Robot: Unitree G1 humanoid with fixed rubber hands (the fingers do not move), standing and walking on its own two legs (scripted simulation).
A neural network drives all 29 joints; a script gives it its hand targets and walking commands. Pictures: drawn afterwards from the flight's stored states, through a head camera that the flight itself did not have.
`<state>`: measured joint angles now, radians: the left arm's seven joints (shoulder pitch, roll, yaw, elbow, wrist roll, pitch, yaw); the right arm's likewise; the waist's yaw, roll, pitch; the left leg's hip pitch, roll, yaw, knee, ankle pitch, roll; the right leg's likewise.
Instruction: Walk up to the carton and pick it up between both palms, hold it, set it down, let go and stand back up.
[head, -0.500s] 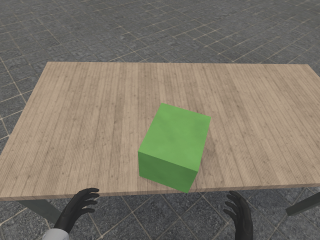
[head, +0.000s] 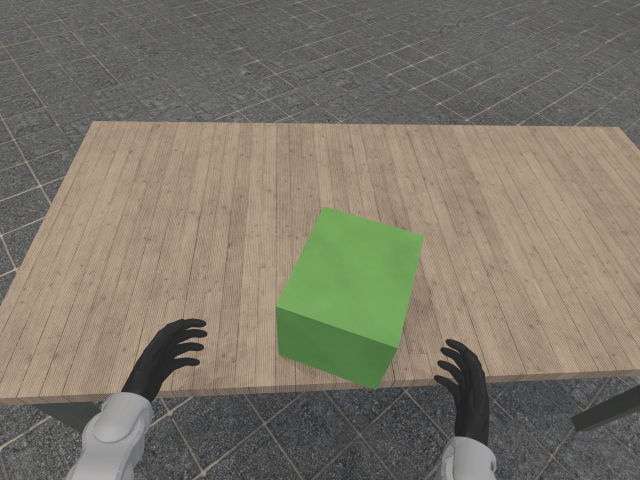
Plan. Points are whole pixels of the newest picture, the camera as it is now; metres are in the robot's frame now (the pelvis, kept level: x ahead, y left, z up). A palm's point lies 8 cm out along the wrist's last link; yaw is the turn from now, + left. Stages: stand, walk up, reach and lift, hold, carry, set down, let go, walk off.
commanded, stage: reach and lift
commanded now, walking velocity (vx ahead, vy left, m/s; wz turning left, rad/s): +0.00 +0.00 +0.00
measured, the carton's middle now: (349, 296) +0.38 -0.03 -0.06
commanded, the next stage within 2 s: none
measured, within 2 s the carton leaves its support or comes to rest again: neither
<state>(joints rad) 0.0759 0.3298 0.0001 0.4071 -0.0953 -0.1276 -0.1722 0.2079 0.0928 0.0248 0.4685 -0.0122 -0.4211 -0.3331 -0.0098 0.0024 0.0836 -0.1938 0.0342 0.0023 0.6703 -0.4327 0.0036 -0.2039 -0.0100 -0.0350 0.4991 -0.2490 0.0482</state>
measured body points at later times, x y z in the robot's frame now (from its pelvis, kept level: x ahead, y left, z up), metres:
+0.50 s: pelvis +0.00 +0.00 +0.00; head +0.02 +0.03 +0.45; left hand +0.32 +0.21 +0.02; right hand +0.27 -0.15 +0.01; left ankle -0.04 +0.09 -0.73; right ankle +0.01 -0.17 -0.73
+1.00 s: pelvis -0.01 +0.00 +0.00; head +0.01 +0.02 +0.45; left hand +0.39 +0.18 +0.06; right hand +0.33 -0.16 +0.05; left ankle -0.04 +0.09 -0.73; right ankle +0.01 -0.17 -0.73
